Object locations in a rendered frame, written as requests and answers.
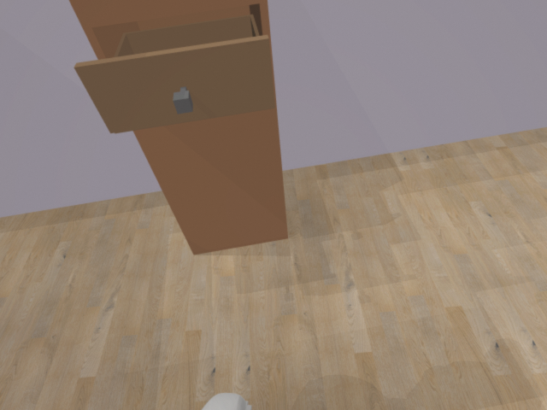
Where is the cabinet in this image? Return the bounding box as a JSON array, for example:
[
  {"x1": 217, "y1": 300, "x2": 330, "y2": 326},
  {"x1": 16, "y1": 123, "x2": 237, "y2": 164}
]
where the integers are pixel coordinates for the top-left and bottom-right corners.
[{"x1": 69, "y1": 0, "x2": 288, "y2": 255}]

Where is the left robot thigh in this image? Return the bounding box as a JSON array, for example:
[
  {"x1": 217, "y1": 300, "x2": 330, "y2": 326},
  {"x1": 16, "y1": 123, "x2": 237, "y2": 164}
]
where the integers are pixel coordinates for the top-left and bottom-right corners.
[{"x1": 202, "y1": 393, "x2": 252, "y2": 410}]

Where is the drawer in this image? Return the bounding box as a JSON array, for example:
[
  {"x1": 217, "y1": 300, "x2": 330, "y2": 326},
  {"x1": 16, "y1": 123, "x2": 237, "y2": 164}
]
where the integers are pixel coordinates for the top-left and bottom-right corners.
[{"x1": 74, "y1": 15, "x2": 275, "y2": 133}]

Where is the handle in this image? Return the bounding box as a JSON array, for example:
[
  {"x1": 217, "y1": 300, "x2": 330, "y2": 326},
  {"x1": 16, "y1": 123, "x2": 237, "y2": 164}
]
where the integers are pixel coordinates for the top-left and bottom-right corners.
[{"x1": 173, "y1": 86, "x2": 193, "y2": 114}]

